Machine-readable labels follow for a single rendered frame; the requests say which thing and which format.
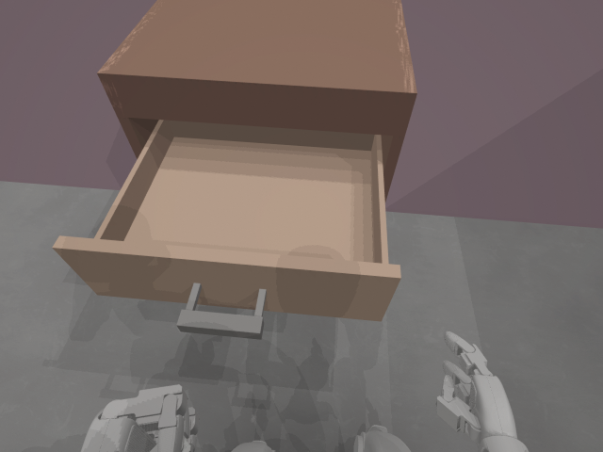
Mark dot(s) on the drawer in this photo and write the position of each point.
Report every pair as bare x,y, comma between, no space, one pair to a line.
240,208

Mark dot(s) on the robot right hand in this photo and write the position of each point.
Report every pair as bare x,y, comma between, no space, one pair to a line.
482,408

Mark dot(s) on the right robot thigh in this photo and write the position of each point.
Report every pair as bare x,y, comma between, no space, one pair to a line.
378,441

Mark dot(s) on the robot right shin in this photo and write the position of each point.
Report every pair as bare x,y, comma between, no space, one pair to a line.
378,428

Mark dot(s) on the robot left hand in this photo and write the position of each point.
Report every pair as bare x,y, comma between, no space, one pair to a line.
157,420

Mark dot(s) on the handle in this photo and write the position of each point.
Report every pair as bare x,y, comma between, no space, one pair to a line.
243,326

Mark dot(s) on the cabinet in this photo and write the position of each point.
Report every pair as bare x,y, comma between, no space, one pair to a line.
324,65

